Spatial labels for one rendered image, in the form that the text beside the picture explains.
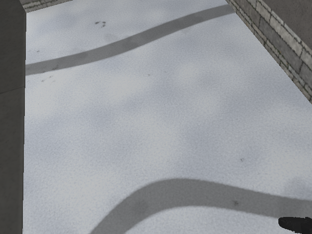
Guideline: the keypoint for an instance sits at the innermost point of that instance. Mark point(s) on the right robot hand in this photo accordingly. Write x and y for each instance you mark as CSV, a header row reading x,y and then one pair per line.
x,y
297,224

